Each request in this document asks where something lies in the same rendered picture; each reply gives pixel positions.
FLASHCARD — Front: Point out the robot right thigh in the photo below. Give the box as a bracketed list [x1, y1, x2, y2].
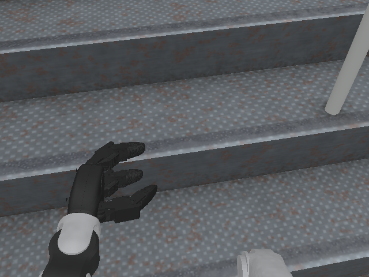
[237, 249, 293, 277]

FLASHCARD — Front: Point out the robot left forearm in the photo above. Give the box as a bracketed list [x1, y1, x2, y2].
[39, 213, 101, 277]

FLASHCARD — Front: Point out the left robot hand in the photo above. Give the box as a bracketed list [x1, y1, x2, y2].
[66, 141, 157, 223]

